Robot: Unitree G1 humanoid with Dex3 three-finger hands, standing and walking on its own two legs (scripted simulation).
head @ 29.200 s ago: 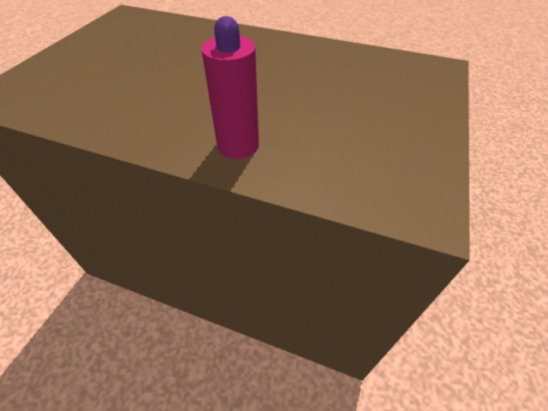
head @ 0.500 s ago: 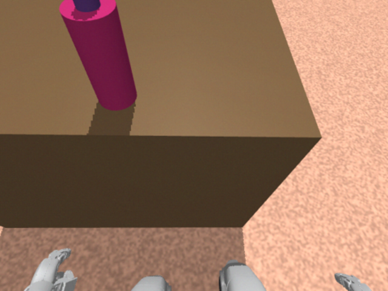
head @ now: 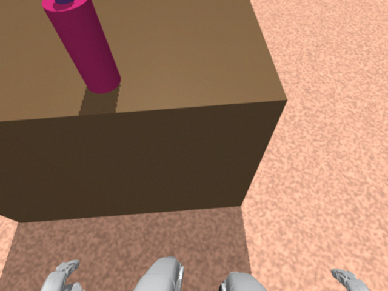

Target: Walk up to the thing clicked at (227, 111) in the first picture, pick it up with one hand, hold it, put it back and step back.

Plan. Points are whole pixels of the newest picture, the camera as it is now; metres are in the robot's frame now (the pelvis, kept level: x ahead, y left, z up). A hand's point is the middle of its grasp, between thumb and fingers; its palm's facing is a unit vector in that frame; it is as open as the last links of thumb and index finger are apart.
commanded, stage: step back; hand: left
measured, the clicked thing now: (83, 37) +0.58 +0.24 +0.16
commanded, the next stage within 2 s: none
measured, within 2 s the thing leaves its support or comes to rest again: neither
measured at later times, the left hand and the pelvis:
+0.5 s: hand out of the picture -0.08 +0.29 -0.15, palm faces +0.04 -0.92 -0.38, open 7.4 cm; pelvis -0.14 +0.00 +0.00, yaw +1 degrees
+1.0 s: hand out of the picture -0.20 +0.25 -0.15, palm faces +0.08 -0.91 -0.41, open 7.4 cm; pelvis -0.31 -0.03 -0.01, yaw +5 degrees
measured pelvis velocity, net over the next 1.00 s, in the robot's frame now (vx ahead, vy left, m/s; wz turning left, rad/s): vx -0.31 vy -0.03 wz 0.09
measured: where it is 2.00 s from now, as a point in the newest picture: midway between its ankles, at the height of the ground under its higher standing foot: outside the picture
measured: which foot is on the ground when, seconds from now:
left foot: up 0.00-0.20, down 0.22-0.64, up 0.66-0.92, down 0.94-1.00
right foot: down 0.00-0.24, up 0.26-0.60, down 0.62-0.96, up 0.98-1.00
